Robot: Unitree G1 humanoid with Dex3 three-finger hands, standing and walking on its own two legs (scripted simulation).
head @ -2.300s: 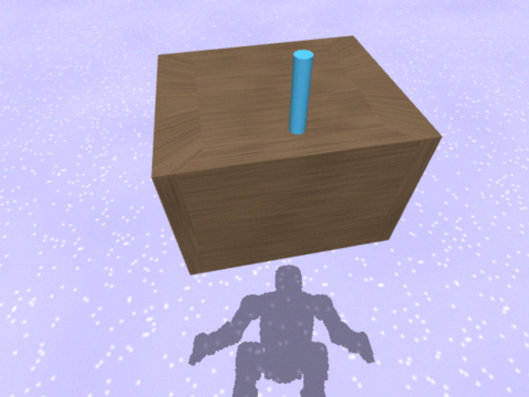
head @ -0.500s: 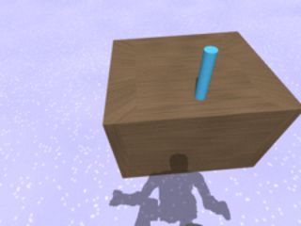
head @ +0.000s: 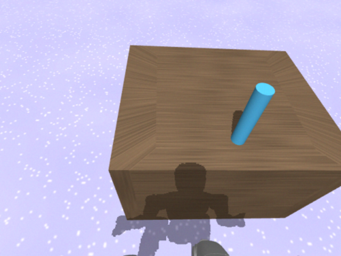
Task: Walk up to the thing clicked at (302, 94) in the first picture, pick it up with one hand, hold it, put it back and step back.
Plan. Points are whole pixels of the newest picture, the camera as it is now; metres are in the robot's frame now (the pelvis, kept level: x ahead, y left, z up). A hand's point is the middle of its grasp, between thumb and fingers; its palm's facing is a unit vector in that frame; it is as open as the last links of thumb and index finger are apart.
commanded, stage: walk up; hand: right
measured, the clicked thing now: (249, 117) +0.53 -0.25 -0.03
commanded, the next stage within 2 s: stand in 1.38 s
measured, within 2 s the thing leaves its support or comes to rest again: neither
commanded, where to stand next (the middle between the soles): +0.09 -0.04 m, yaw +0 degrees
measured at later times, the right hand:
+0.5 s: hand out of the picture +0.11 -0.29 -0.16, palm faces -0.05 +0.93 -0.36, open 7.4 cm
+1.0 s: hand out of the picture +0.14 -0.28 -0.14, palm faces -0.06 +0.94 -0.33, open 7.4 cm
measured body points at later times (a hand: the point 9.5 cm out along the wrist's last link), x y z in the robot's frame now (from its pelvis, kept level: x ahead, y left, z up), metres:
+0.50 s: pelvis +0.03 -0.04 +0.00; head +0.06 -0.04 +0.44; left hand +0.15 +0.27 -0.12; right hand +0.11 -0.34 -0.13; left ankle +0.03 +0.11 -0.72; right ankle +0.09 -0.17 -0.72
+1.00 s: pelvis +0.04 -0.03 +0.02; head +0.05 -0.04 +0.47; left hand +0.10 +0.27 -0.11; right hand +0.15 -0.33 -0.11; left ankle +0.03 +0.11 -0.72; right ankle +0.09 -0.17 -0.72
